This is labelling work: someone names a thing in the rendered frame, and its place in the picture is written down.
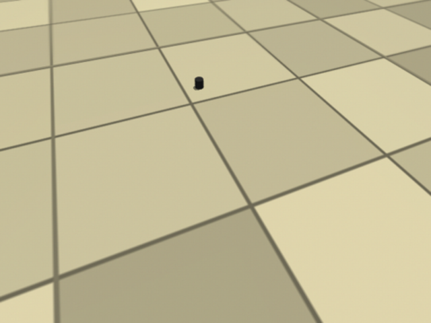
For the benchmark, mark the tin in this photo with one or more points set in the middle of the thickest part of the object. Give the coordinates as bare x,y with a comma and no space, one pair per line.
199,83

